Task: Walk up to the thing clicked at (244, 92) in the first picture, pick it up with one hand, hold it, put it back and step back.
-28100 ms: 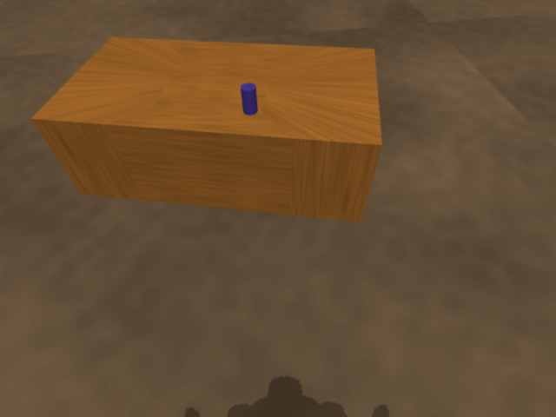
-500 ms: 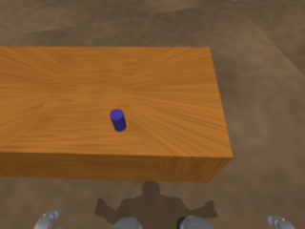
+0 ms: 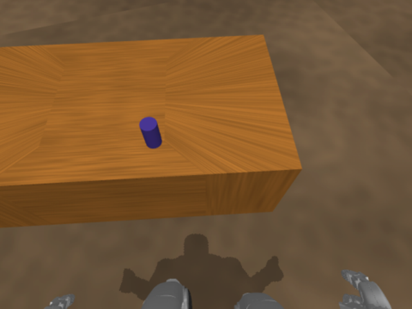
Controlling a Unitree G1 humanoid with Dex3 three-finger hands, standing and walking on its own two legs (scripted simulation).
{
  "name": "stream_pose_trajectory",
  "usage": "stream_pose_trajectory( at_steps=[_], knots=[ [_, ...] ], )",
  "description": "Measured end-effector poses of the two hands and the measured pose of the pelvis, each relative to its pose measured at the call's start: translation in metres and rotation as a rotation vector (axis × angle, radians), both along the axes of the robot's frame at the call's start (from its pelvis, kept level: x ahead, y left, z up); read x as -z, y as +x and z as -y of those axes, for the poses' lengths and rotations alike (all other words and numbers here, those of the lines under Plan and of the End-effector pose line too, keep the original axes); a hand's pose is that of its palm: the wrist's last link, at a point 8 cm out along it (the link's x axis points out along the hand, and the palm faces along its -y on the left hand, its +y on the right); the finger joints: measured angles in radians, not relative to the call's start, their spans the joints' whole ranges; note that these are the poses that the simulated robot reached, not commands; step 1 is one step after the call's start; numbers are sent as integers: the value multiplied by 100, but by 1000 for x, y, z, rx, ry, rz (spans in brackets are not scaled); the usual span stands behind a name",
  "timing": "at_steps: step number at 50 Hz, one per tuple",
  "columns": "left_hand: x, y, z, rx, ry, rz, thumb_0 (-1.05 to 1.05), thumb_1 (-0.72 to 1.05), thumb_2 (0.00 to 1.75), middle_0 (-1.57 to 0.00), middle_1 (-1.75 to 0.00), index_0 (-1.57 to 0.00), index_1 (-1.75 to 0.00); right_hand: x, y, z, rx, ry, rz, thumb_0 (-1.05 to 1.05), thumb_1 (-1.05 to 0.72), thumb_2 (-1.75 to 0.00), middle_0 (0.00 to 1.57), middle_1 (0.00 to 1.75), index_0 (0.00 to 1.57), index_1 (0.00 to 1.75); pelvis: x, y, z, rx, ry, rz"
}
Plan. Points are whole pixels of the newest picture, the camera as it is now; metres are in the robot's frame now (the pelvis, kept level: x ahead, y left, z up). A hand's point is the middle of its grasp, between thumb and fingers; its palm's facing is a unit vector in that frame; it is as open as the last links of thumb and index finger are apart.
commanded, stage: step back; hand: left
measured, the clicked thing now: (151, 133) +0.64 +0.20 -0.25
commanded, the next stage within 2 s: none
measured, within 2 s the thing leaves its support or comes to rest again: neither
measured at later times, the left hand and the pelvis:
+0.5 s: hand out of the picture -0.02 +0.26 -0.14, palm faces +0.05 -0.93 -0.37, open 7.4 cm; pelvis -0.13 -0.01 +0.01, yaw +3 degrees
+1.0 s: hand out of the picture -0.17 +0.23 -0.13, palm faces +0.05 -0.90 -0.44, open 7.4 cm; pelvis -0.28 -0.05 +0.00, yaw +4 degrees
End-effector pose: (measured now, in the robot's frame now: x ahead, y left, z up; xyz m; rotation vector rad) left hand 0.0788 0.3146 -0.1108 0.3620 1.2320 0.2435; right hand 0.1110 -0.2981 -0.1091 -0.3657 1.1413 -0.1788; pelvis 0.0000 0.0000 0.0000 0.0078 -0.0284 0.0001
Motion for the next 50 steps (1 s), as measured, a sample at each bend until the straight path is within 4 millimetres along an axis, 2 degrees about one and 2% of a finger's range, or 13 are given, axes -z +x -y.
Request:
stream_pose_trajectory(
  at_steps=[3,6,12,15,19,24,29,32,36,40,45,50],
  knots=[
    [-7,-18,12,6,6,11,1,91,90,-20,-30,-20,-30,6,-7,10,16,19,19,0,-90,-89,21,30,21,30,1,-15,8,-6,-24,15],
    [-18,-34,19,0,6,27,1,91,90,-20,-30,-21,-30,1,-17,14,23,27,18,0,-90,-89,20,30,21,30,-7,-26,12,5,15,11],
    [-32,-46,20,1,25,95,1,90,90,-20,-30,-21,-30,-6,-48,23,-8,-2,2,0,-90,-89,20,30,21,30,-13,-53,13,-22,24,-10],
    [-29,-52,16,9,26,140,1,90,90,-20,-30,-21,-30,-6,-65,23,-30,-24,-22,0,-90,-89,20,30,21,30,-9,-71,11,-46,15,-11],
    [-14,-67,6,5,5,165,1,90,90,-20,-30,-21,-30,-6,-92,16,-49,-49,-32,0,-90,-89,20,30,21,30,0,-97,6,-64,23,6],
    [-11,-99,9,-19,-20,123,1,91,90,-20,-30,-20,-30,-20,-126,11,-46,-38,-28,0,-90,-89,20,30,21,30,-9,-122,9,-54,-12,9],
    [-10,-137,17,-12,-26,87,1,91,90,-20,-30,-20,-30,-27,-147,20,-42,-47,5,0,-90,-89,21,30,21,30,-12,-148,19,-26,-25,0],
    [-8,-161,25,3,-15,57,1,91,90,-20,-30,-20,-30,-24,-158,32,-41,-44,39,0,-90,-89,21,30,21,30,-8,-166,28,-5,-21,-3],
    [-6,-194,41,17,12,36,1,91,90,-20,-30,-20,-30,-9,-175,54,-23,-28,67,0,-90,-89,21,30,21,30,2,-193,43,5,-36,9],
    [-17,-227,55,9,9,26,1,91,90,-20,-30,-21,-30,-6,-202,64,10,-13,41,0,-90,-89,20,30,21,30,-4,-215,50,1,5,7],
    [-28,-248,56,1,33,59,1,90,90,-20,-30,-21,-30,-4,-242,66,-7,-13,-3,0,-90,-89,20,30,21,30,-9,-241,51,-26,22,-4],
    [-23,-263,45,-6,46,138,1,90,90,-20,-30,-21,-30,2,-279,58,-51,-26,-58,0,-90,-89,20,30,21,30,-1,-276,49,-74,9,-1]
  ],
)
